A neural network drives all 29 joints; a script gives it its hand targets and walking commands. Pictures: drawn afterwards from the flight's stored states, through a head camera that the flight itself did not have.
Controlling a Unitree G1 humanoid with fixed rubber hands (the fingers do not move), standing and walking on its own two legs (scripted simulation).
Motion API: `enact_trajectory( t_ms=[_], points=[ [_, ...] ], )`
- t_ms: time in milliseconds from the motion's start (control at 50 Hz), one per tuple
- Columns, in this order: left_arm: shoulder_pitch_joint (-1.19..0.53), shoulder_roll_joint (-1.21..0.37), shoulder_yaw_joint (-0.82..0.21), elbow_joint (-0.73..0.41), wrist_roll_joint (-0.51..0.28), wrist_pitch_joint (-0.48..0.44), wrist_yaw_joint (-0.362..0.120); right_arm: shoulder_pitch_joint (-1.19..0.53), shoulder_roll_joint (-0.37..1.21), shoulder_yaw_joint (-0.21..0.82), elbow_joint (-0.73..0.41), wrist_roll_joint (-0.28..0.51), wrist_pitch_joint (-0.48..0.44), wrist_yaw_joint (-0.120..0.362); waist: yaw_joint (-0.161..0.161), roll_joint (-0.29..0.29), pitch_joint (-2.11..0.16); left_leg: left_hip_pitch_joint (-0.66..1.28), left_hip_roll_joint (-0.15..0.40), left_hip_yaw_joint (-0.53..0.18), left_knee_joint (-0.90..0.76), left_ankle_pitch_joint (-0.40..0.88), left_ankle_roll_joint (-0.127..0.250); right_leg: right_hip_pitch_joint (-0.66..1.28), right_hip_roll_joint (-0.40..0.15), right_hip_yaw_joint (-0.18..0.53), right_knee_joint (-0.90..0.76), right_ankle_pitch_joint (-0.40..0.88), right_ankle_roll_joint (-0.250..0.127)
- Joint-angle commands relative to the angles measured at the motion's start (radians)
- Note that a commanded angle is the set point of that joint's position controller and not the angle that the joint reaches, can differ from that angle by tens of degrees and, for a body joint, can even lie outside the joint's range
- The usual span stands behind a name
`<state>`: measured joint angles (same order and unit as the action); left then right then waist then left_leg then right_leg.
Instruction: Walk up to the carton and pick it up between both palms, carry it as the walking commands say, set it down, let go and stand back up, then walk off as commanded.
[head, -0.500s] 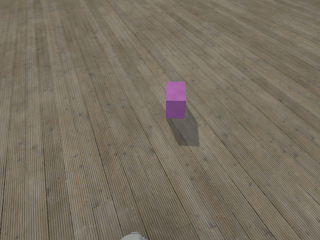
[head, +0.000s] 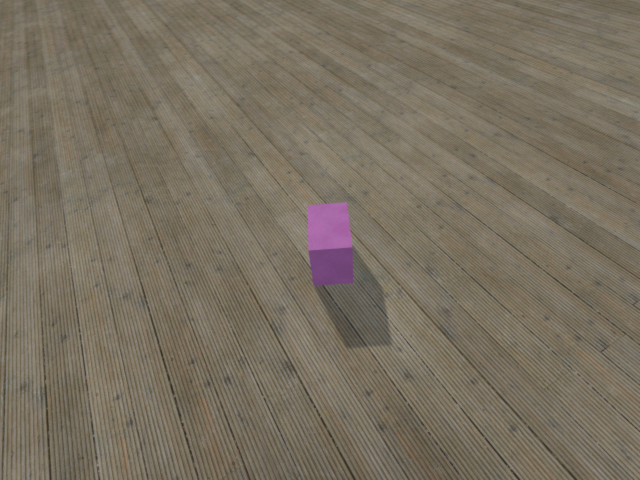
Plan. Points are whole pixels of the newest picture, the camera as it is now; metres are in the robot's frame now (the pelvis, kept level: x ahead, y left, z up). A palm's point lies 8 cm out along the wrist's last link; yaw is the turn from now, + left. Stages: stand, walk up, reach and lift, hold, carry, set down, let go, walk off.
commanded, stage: walk up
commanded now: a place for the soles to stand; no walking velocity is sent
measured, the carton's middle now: (330, 243) +1.08 +0.04 -0.64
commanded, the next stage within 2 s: none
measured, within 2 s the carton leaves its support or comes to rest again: neither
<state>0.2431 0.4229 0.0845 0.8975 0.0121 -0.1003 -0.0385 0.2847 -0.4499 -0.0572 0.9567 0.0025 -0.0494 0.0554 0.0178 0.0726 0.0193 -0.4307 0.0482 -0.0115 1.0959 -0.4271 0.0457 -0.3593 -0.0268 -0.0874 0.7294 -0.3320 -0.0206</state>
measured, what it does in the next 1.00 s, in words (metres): walks ahead: left foot, then right foot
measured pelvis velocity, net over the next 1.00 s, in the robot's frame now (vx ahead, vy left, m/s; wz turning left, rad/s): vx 0.36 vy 0.03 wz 0.03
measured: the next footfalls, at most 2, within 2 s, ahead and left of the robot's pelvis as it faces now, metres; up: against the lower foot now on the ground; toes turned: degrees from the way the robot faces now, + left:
left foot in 0.20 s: +0.21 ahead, +0.16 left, +0.00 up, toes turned +8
right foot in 0.56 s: +0.36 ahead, -0.11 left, +0.00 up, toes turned -3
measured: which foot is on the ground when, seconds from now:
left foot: up 0.00-0.18, down 0.20-0.56, up 0.58-0.78, down 0.80-1.00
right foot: down 0.00-0.22, up 0.24-0.54, down 0.56-0.82, up 0.84-1.00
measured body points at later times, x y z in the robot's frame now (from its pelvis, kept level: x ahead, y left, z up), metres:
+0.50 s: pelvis +0.18 +0.03 +0.01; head +0.20 +0.03 +0.46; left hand +0.28 +0.35 -0.10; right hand +0.24 -0.31 -0.10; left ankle +0.17 +0.15 -0.71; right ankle +0.30 -0.11 -0.69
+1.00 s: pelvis +0.36 +0.03 +0.00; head +0.37 +0.04 +0.45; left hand +0.43 +0.37 -0.11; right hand +0.41 -0.29 -0.10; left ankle +0.37 +0.15 -0.71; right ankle +0.43 -0.10 -0.68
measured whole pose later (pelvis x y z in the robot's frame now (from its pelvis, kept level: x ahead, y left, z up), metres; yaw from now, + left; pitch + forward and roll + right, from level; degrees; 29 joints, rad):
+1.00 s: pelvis +0.36 +0.03 +0.00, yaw +2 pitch -2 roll +1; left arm 0.24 0.44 0.07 0.93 0.02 -0.05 -0.05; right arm 0.31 -0.41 -0.06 0.92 -0.02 -0.09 0.03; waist -0.03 -0.04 0.06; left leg -0.31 0.03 0.09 0.71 -0.37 0.04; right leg -0.53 -0.07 0.00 0.98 -0.44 -0.02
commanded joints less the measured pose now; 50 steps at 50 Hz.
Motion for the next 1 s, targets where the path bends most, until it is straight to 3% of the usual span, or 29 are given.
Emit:
enact_trajectory(
  t_ms=[0,80,120,140,160,180,200,220,280,340,360,420,440,480,500,520,540,580,640,700,720,740,760,780,800,840,900,960,980],
  points=[
    [0.045,0.313,0.068,-0.062,-0.004,-0.025,0.019,-0.058,-0.216,-0.057,-0.089,-0.007,-0.045,0.005,0.025,-0.218,0.042,-0.171,0.06,-0.036,-0.157,0.005,-0.024,0.146,-0.336,0.357,-0.381,0.173,-0.231],
    [0.01,0.31,0.062,-0.079,0.0,-0.017,0.011,-0.061,-0.186,-0.06,-0.102,-0.006,-0.04,0.019,0.013,-0.296,0.033,-0.015,0.021,0.065,-0.321,0.09,-0.019,0.086,-0.274,0.216,-0.366,0.103,-0.195],
    [-0.053,0.306,0.058,-0.105,-0.003,-0.011,0.008,-0.022,-0.184,-0.065,-0.074,-0.001,-0.046,0.024,-0.035,-0.261,0.021,0.122,-0.003,0.115,-0.444,0.219,-0.004,-0.001,-0.239,0.156,-0.334,0.001,-0.146],
    [-0.087,0.275,0.041,-0.119,0.003,-0.008,0.005,0.081,-0.211,-0.08,-0.038,-0.002,-0.05,0.02,-0.1,-0.181,-0.031,0.307,-0.052,0.136,-0.489,0.17,0.015,-0.057,-0.183,0.091,-0.149,0.088,-0.125],
    [-0.071,0.199,0.017,-0.133,0.0,-0.012,0.006,0.2,-0.286,-0.11,-0.016,-0.014,-0.058,0.0,-0.175,0.071,-0.101,0.523,0.04,-0.039,-0.622,0.002,0.065,-0.217,-0.107,-0.003,0.192,0.136,-0.077],
    [-0.073,0.126,0.0,-0.172,-0.009,-0.017,0.011,0.252,-0.401,-0.138,-0.035,-0.025,-0.07,-0.019,-0.186,0.364,-0.087,0.654,0.306,-0.6,-0.79,-0.071,0.213,-0.538,0.045,0.031,0.512,-0.163,-0.024],
    [-0.089,0.231,0.014,-0.153,-0.013,-0.007,0.026,0.211,-0.359,-0.119,-0.069,0.007,-0.069,-0.024,-0.169,0.112,-0.097,0.62,0.373,-0.743,-0.818,-0.02,0.292,-0.53,0.009,0.174,0.541,-0.207,-0.016],
    [-0.072,0.281,0.032,-0.119,-0.009,0.0,0.029,0.145,-0.345,-0.115,-0.08,0.021,-0.065,-0.028,-0.141,-0.001,-0.06,0.531,0.375,-0.655,-0.778,0.029,0.301,-0.471,-0.052,0.181,0.559,-0.16,-0.014],
    [0.01,0.25,0.021,-0.065,-0.016,0.007,0.011,0.011,-0.291,-0.098,-0.116,0.013,-0.066,-0.04,-0.042,0.0,-0.026,0.354,0.312,-0.354,-0.736,0.12,0.26,-0.379,-0.096,0.167,0.359,-0.136,-0.013],
    [-0.028,0.221,0.025,-0.077,-0.003,0.021,-0.006,0.031,-0.28,-0.089,-0.123,-0.01,-0.063,-0.033,-0.061,0.065,0.016,0.22,0.287,-0.299,-0.782,0.06,0.254,-0.288,-0.088,0.125,0.245,-0.124,-0.005],
    [-0.029,0.214,0.024,-0.073,-0.008,0.02,-0.016,-0.009,-0.294,-0.09,-0.131,-0.013,-0.063,-0.033,-0.047,0.118,0.022,0.179,0.298,-0.245,-0.784,0.01,0.242,-0.231,-0.102,0.127,0.15,-0.073,-0.013],
    [-0.008,0.191,0.034,-0.047,0.008,0.008,-0.025,-0.052,-0.286,-0.089,-0.15,-0.011,-0.057,-0.021,-0.021,0.107,-0.02,0.081,0.249,-0.175,-0.782,-0.068,0.21,-0.05,-0.053,0.05,0.031,0.106,-0.014],
    [0.041,0.206,0.046,-0.028,0.013,0.01,-0.026,-0.11,-0.284,-0.086,-0.167,-0.007,-0.053,-0.019,0.02,0.137,-0.04,-0.013,0.236,-0.142,-0.743,-0.163,0.18,0.078,-0.061,0.046,-0.01,0.148,-0.016],
    [0.057,0.248,0.069,0.001,0.018,0.0,-0.019,-0.103,-0.218,-0.06,-0.169,-0.013,-0.045,-0.011,0.04,-0.015,-0.042,-0.153,0.155,-0.054,-0.572,-0.208,0.134,0.262,-0.01,0.018,-0.05,0.093,-0.03],
    [0.115,0.281,0.089,0.001,0.02,-0.007,-0.003,-0.072,-0.168,-0.047,-0.169,-0.01,-0.045,-0.012,0.081,-0.173,-0.048,-0.224,0.073,0.006,-0.356,-0.144,0.092,0.329,-0.06,0.125,-0.16,-0.109,-0.059],
    [0.144,0.34,0.102,-0.017,0.02,-0.015,0.002,-0.059,-0.131,-0.03,-0.184,0.004,-0.046,-0.011,0.102,-0.387,-0.057,-0.361,-0.04,0.112,-0.039,-0.093,0.027,0.381,-0.297,0.567,-0.434,-0.478,-0.166],
    [0.126,0.376,0.095,-0.047,0.01,-0.019,0.009,-0.072,-0.192,-0.041,-0.163,0.0,-0.039,-0.019,0.103,-0.274,-0.021,-0.387,-0.06,-0.009,0.098,-0.132,0.001,0.347,-0.401,0.803,-0.539,-0.51,-0.246],
    [0.075,0.332,0.087,-0.047,0.001,-0.012,0.02,-0.033,-0.229,-0.052,-0.116,0.004,-0.039,-0.022,0.063,-0.166,0.019,-0.356,0.022,-0.062,0.081,-0.041,0.003,0.288,-0.365,0.665,-0.483,-0.33,-0.259],
    [-0.012,0.305,0.072,-0.077,-0.004,-0.004,0.024,0.035,-0.219,-0.049,-0.077,0.011,-0.052,-0.016,0.011,-0.27,0.042,-0.209,0.051,-0.04,-0.104,-0.088,-0.01,0.136,-0.334,0.418,-0.385,-0.041,-0.24],
    [-0.035,0.317,0.064,-0.082,0.007,0.001,0.008,0.062,-0.193,-0.06,-0.06,-0.006,-0.049,0.002,-0.014,-0.301,0.047,0.035,0.02,0.046,-0.277,-0.026,-0.019,-0.06,-0.275,0.281,-0.383,-0.139,-0.207],
    [-0.099,0.315,0.062,-0.101,0.005,0.008,0.001,0.127,-0.189,-0.069,-0.039,-0.009,-0.046,0.004,-0.057,-0.3,0.011,0.151,0.001,0.077,-0.364,0.061,-0.008,-0.122,-0.257,0.253,-0.343,-0.225,-0.184],
    [-0.143,0.268,0.045,-0.122,0.01,0.017,-0.004,0.218,-0.224,-0.091,-0.006,-0.01,-0.051,0.0,-0.113,-0.194,-0.013,0.354,-0.036,0.1,-0.41,0.096,-0.01,-0.263,-0.183,0.167,-0.193,-0.273,-0.145],
    [-0.133,0.189,0.023,-0.137,0.013,0.023,-0.002,0.309,-0.263,-0.116,0.018,-0.024,-0.055,-0.013,-0.167,0.033,-0.03,0.507,0.047,-0.083,-0.553,-0.062,0.036,-0.45,-0.097,0.073,0.089,-0.323,-0.085],
    [-0.179,0.127,0.004,-0.174,0.005,0.023,0.011,0.322,-0.366,-0.131,-0.01,-0.036,-0.06,-0.025,-0.184,0.319,0.006,0.466,0.315,-0.672,-0.881,-0.483,0.168,-0.619,0.058,0.022,0.415,-0.272,-0.012],
    [-0.2,0.227,0.025,-0.161,0.011,0.029,0.022,0.184,-0.362,-0.127,-0.073,-0.02,-0.062,-0.035,-0.145,0.082,0.061,0.355,0.399,-0.803,-0.951,-0.607,0.253,-0.609,-0.028,0.207,0.475,-0.187,-0.007],
    [-0.13,0.28,0.039,-0.121,0.01,0.017,0.01,0.078,-0.347,-0.115,-0.1,-0.005,-0.074,-0.047,-0.099,-0.061,0.053,0.364,0.354,-0.67,-0.83,-0.357,0.276,-0.541,-0.087,0.187,0.429,-0.122,0.008],
    [-0.04,0.254,0.037,-0.064,0.003,0.012,0.0,0.027,-0.304,-0.101,-0.105,-0.009,-0.065,-0.045,-0.05,0.051,0.05,0.23,0.284,-0.364,-0.759,-0.135,0.254,-0.386,-0.085,0.121,0.25,-0.125,0.005],
    [-0.052,0.217,0.04,-0.071,0.004,0.006,-0.013,0.022,-0.303,-0.094,-0.117,-0.024,-0.06,-0.031,-0.047,0.14,0.033,0.13,0.27,-0.267,-0.739,0.036,0.217,-0.182,-0.071,0.088,0.081,-0.022,0.0],
    [-0.017,0.218,0.044,-0.059,0.007,0.004,-0.015,-0.027,-0.288,-0.09,-0.122,-0.014,-0.056,-0.028,-0.016,0.108,0.024,0.064,0.245,-0.211,-0.704,0.04,0.197,-0.059,-0.051,0.055,0.02,0.061,-0.01]
  ],
)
